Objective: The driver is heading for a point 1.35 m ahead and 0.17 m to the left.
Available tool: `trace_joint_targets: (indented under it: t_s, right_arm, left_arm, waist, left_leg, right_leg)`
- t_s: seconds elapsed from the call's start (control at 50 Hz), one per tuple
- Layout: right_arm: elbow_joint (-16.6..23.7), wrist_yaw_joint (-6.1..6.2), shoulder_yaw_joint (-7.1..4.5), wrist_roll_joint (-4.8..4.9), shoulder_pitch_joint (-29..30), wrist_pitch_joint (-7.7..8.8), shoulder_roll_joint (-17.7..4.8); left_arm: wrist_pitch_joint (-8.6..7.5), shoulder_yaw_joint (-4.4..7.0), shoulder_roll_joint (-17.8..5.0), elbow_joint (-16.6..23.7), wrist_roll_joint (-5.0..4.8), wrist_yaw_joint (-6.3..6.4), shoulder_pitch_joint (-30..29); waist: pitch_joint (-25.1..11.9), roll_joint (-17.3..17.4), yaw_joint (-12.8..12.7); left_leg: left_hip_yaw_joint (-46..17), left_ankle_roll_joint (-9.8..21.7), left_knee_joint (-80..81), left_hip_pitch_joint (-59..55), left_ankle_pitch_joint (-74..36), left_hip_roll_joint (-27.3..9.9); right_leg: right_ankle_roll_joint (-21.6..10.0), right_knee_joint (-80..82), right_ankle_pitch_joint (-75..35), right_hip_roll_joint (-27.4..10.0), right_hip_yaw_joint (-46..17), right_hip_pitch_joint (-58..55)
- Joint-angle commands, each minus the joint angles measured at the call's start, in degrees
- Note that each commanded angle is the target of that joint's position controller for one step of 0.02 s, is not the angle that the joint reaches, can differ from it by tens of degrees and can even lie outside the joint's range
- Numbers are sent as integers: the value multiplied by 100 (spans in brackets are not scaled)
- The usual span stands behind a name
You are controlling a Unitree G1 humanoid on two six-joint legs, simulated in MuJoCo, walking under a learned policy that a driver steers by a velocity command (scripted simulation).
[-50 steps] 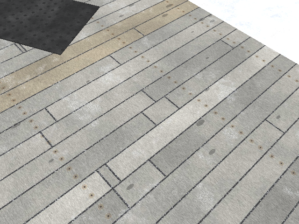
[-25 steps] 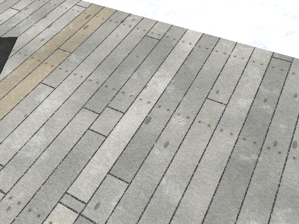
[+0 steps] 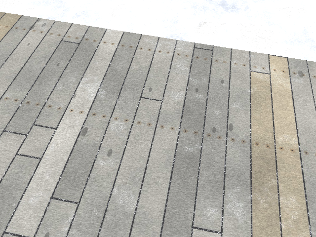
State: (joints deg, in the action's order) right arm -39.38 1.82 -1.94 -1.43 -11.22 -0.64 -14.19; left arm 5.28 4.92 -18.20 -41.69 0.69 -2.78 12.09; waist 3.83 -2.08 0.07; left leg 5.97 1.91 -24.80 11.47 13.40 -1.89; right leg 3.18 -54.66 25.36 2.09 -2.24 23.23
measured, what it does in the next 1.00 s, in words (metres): walks ahead: right foot, then left foot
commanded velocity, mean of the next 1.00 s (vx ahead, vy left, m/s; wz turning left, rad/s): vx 0.30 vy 0.00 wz -0.11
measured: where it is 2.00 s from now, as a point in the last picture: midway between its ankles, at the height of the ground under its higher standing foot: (166, 152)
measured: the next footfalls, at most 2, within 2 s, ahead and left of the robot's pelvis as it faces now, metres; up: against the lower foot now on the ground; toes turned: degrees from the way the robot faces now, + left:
right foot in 0.12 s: +0.02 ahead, -0.12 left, +0.00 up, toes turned -2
left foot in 0.64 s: +0.21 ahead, +0.09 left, +0.00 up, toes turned -1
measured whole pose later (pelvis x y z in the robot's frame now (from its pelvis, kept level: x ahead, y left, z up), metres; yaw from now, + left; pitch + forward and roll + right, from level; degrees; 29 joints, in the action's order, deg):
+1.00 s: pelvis +0.27 +0.02 +0.00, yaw -4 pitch +1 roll +1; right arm -54.2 -0.7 -1.0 -0.4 -26.1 4.8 -11.2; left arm -1.3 1.3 -14.9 -48.2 2.1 -2.8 7.0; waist 1.9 -3.2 1.9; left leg 3.1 5.0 -9.3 -3.6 14.1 5.1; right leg -1.1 -46.7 2.8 -5.0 2.4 38.0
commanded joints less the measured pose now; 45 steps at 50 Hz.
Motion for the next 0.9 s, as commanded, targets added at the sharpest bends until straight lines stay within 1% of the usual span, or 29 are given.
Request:
trace_joint_targets:
  t_s: [0.02, 0.06, 0.08, 0.1, 0.12, 0.14, 0.16, 0.18, 0.2, 0.22, 0.24, 0.26, 0.32, 0.36, 0.44, 0.54, 0.58, 0.62, 0.64, 0.66, 0.68, 0.7, 0.72, 0.74, 0.76, 0.78, 0.82, 0.86, 0.9]
  right_arm:
    - [185, -67, -301, -19, -186, 47, -1041]
    - [118, -125, -318, -14, -185, 19, -1116]
    - [88, -145, -320, 21, -126, -6, -1137]
    - [59, -155, -308, 83, -53, -34, -1119]
    - [-4, -164, -283, 95, -230, -40, -1016]
    - [135, -209, -157, 15, -464, -62, -540]
    - [266, -137, -84, 60, -147, -181, -410]
    - [208, -125, -152, 51, -95, -247, -729]
    - [140, -186, -188, 22, -56, -240, -794]
    - [27, -253, -224, -4, -86, -201, -867]
    - [-25, -323, -267, -70, -86, -176, -936]
    - [-131, -376, -274, -90, -178, -141, -930]
    - [-239, -453, -265, -68, -143, -50, -781]
    - [-239, -459, -257, -65, 4, -3, -716]
    - [-194, -450, -222, -61, 310, 79, -609]
    - [-64, -433, -177, -34, 627, 171, -563]
    - [-56, -410, -180, -15, 506, 214, -586]
    - [-283, -339, -214, -34, -223, 288, -614]
    - [-551, -258, -300, -54, -995, 359, -812]
    - [-635, -172, -422, -171, -1838, 437, -1391]
    - [-756, -203, -507, -71, -2080, 430, -1836]
    - [-696, -238, -394, -3, -1540, 391, -1373]
    - [-557, -278, -297, 28, -987, 402, -1009]
    - [-514, -294, -230, 25, -716, 433, -796]
    - [-526, -281, -179, 40, -651, 479, -667]
    - [-575, -268, -151, 39, -671, 530, -598]
    - [-762, -265, -149, 87, -947, 605, -624]
    - [-933, -264, -139, 125, -1213, 623, -609]
    - [-1080, -256, -112, 128, -1429, 614, -560]
  left_arm:
    - [-81, -27, -213, 512, -42, 16, -240]
    - [-116, -50, -233, 499, -73, 65, -155]
    - [-150, -73, -186, 448, -64, 89, -15]
    - [-208, -101, -146, 360, -15, 123, 187]
    - [-284, -102, -303, 337, 89, 170, 217]
    - [-375, -68, -736, 424, 170, 213, 316]
    - [-415, -13, -1023, 419, 63, 232, 201]
    - [-429, -40, -781, 330, 36, 228, 298]
    - [-414, -102, -610, 243, 31, 225, 264]
    - [-384, -154, -472, 191, 71, 231, 173]
    - [-402, -172, -448, 140, 53, 271, 197]
    - [-436, -179, -439, 86, 47, 281, 264]
    - [-605, -156, -483, -77, 21, 259, 497]
    - [-698, -140, -482, -174, 21, 255, 608]
    - [-800, -111, -494, -370, 26, 260, 851]
    - [-890, -58, -607, -566, 41, 247, 1015]
    - [-913, -39, -671, -603, 37, 234, 930]
    - [-915, -42, -677, -636, 17, 230, 772]
    - [-937, -109, -497, -647, 57, 220, 787]
    - [-963, -258, -41, -428, -2, 192, 708]
    - [-961, -230, -97, -331, 39, 204, 781]
    - [-915, -147, -407, -440, 124, 209, 790]
    - [-922, -142, -407, -505, 108, 135, 735]
    - [-917, -159, -316, -550, 79, 87, 698]
    - [-877, -171, -259, -607, 115, 64, 706]
    - [-830, -197, -205, -684, 160, 41, 744]
    - [-772, -217, -127, -668, 166, 13, 591]
    - [-733, -233, -86, -568, 169, 3, 196]
    - [-716, -259, -43, -415, 172, 2, -294]
  waist:
    - [-595, 1275, 194]
    - [-640, 1370, 167]
    - [-647, 1303, 44]
    - [-640, 1159, -131]
    - [-683, 781, -136]
    - [-919, -678, -4]
    - [-606, -1299, -145]
    - [-534, -844, -212]
    - [-321, -752, -179]
    - [-111, -676, -123]
    - [42, -829, -141]
    - [41, -778, -139]
    - [3, -416, -137]
    - [65, -439, -174]
    - [136, -417, -279]
    - [274, -368, -324]
    - [275, -330, -199]
    - [116, -98, 233]
    - [-269, 280, 545]
    - [-894, 1411, 889]
    - [-823, 1976, 740]
    - [-329, 1035, 384]
    - [-34, 669, 149]
    - [6, 578, 19]
    - [-9, 638, -44]
    - [-81, 696, -56]
    - [-120, 667, -75]
    - [-42, 590, -24]
    - [64, 570, 65]
  left_leg:
    - [-879, 999, 356, -705, -2544, -1327]
    - [-896, 984, 166, -612, -2752, -1338]
    - [-834, 901, -14, -516, -2764, -1279]
    - [-694, 702, -270, -268, -2569, -1177]
    - [-559, 350, -560, 208, -1895, -1045]
    - [-137, -81, -1676, 1168, 296, -560]
    - [-308, -208, -1945, 1275, 2117, 13]
    - [-552, -213, -2486, 1363, 2077, -70]
    - [-576, -182, -2736, 1716, 1741, -57]
    - [-598, -167, -2685, 1880, 1316, -114]
    - [-530, -180, -2714, 2058, 994, -98]
    - [-515, -196, -2783, 2143, 759, -79]
    - [-484, -222, -2804, 2362, 347, -81]
    - [-470, -255, -2619, 2509, 198, -116]
    - [-436, -288, -1967, 2476, 55, -158]
    - [-382, -128, -1167, 1896, 99, -131]
    - [-312, 6, -886, 1277, 99, -61]
    - [-153, 121, -326, -70, -54, 169]
    - [-366, 210, -92, -1155, 182, 139]
    - [-2332, 589, 788, -2187, 1777, -1325]
    - [-4577, 1010, 1721, -2274, 2809, -2137]
    - [-4230, 1026, 1646, -1693, 3105, -2029]
    - [-3540, 921, 1602, -1187, 2523, -1749]
    - [-2899, 786, 1678, -932, 1716, -1439]
    - [-2429, 697, 1738, -848, 1003, -1214]
    - [-2040, 663, 1754, -804, 246, -1038]
    - [-1641, 719, 1730, -882, -965, -943]
    - [-1364, 781, 1755, -1014, -1696, -894]
    - [-1159, 816, 1782, -1096, -2215, -820]
  right_leg:
    - [-118, 908, 271, 39, 307, -126]
    - [-237, 1526, 175, 102, 459, -504]
    - [-310, 2131, -217, 127, 532, -804]
    - [-392, 3115, -1004, 141, 573, -1303]
    - [-455, 3798, -1677, -100, 101, -1913]
    - [-684, 4153, -2390, -1642, -1737, -2668]
    - [-1513, 3919, -3572, -2387, -2249, -1583]
    - [-1773, 4016, -2747, -2168, -2070, -1723]
    - [-1692, 4260, -1459, -1884, -1865, -1809]
    - [-1472, 4537, -282, -1568, -1678, -1795]
    - [-1377, 4730, 157, -1402, -1630, -1901]
    - [-1349, 4802, 134, -1302, -1543, -2063]
    - [-1406, 4885, -51, -1321, -1413, -2321]
    - [-1486, 4967, -35, -1355, -1374, -2345]
    - [-1635, 5004, -112, -1455, -1317, -2249]
    - [-1674, 4829, -276, -1543, -1206, -1853]
    - [-1607, 4670, -476, -1568, -1155, -1545]
    - [-1407, 3995, -1155, -1360, -866, -971]
    - [-1257, 2938, -1839, -1006, -521, -592]
    - [-930, 856, -1359, -350, 179, 290]
    - [-838, -368, 499, 377, 211, 1527]
    - [-953, -1002, 138, -84, -284, 1697]
    - [-983, -981, -435, -344, -262, 1594]
    - [-938, -801, -799, -518, -178, 1410]
    - [-856, -674, -1023, -626, -77, 1289]
    - [-770, -698, -1228, -658, 28, 1168]
    - [-641, -727, -1472, -691, 167, 1298]
    - [-521, -605, -1706, -746, 291, 1656]
    - [-423, -250, -1939, -751, 417, 1920]
Velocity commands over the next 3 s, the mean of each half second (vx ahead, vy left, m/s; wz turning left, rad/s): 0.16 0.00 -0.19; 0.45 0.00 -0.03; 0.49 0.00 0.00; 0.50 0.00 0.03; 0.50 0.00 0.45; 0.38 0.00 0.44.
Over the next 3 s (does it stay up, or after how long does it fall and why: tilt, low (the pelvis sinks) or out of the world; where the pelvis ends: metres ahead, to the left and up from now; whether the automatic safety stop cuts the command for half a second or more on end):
stays up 1.26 0.06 0.00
